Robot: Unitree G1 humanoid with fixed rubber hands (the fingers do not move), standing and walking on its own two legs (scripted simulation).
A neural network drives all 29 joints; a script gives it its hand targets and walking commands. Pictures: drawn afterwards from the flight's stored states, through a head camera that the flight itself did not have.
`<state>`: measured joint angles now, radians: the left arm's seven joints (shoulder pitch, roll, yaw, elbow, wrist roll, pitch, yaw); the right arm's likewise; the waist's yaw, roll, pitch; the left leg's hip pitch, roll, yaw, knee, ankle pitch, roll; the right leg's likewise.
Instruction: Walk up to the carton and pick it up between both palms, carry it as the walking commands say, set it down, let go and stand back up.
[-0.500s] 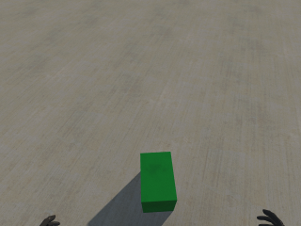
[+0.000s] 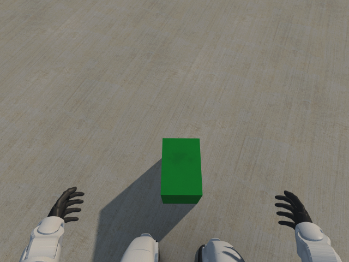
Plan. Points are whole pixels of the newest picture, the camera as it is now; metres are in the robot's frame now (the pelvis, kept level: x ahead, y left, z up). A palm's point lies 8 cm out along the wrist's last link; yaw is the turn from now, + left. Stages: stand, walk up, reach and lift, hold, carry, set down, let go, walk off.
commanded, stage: reach and lift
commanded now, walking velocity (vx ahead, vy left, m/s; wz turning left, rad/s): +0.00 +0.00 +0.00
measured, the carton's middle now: (180, 172) +0.48 +0.00 -0.63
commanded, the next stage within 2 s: none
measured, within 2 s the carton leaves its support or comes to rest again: neither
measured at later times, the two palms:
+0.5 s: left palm (91, 174) +0.32 +0.26 -0.14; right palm (267, 176) +0.32 -0.23 -0.13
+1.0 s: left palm (118, 139) +0.45 +0.21 -0.18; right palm (235, 143) +0.45 -0.17 -0.19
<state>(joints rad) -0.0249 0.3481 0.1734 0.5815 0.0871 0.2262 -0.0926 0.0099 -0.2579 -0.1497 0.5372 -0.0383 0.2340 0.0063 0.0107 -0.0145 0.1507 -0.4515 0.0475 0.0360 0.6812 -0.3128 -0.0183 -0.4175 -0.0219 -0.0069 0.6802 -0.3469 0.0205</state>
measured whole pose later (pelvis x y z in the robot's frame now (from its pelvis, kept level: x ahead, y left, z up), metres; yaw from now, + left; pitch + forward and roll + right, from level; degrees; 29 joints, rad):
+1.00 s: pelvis -0.06 +0.00 -0.08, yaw +0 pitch +41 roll +0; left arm -1.15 0.27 0.34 0.93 0.07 0.17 -0.01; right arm -1.10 -0.20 -0.33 0.84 -0.05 0.18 -0.06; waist 0.00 -0.01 0.02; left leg -1.45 0.02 -0.01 0.98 -0.26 -0.01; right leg -1.42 -0.01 0.03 1.01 -0.31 0.03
